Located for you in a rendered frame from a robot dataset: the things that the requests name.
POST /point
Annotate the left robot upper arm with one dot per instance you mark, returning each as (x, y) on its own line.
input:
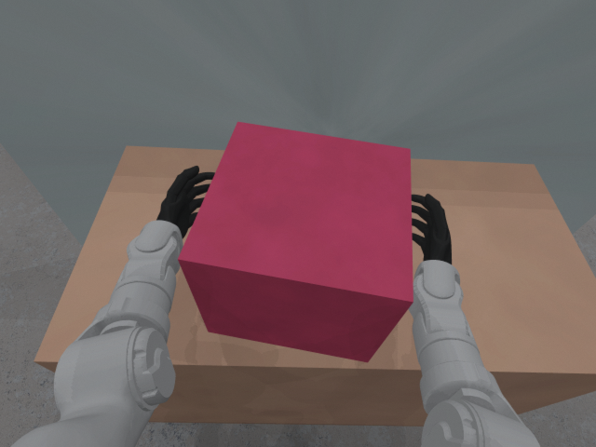
(107, 388)

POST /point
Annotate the left robot hand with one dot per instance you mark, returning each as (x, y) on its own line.
(179, 203)

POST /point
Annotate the right robot hand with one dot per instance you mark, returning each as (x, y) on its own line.
(436, 245)

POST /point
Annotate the robot right forearm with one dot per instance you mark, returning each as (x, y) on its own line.
(446, 350)

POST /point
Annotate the pedestal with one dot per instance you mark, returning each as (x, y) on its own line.
(529, 299)

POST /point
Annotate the right robot upper arm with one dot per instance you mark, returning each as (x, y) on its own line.
(460, 423)

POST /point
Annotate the robot left forearm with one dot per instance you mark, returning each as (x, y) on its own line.
(144, 292)

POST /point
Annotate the carton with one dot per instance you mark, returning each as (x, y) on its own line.
(304, 241)

